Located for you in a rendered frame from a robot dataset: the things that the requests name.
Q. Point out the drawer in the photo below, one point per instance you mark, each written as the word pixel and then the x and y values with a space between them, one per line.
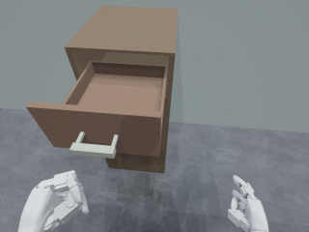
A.
pixel 109 98

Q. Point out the robot right hand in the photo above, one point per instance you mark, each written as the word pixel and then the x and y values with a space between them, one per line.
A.
pixel 251 215

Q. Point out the handle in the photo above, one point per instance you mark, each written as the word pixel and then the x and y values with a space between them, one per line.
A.
pixel 94 150

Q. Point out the cabinet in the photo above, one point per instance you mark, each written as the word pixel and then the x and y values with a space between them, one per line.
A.
pixel 136 35

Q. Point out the robot left hand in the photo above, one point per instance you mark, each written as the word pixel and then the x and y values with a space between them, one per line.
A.
pixel 66 202

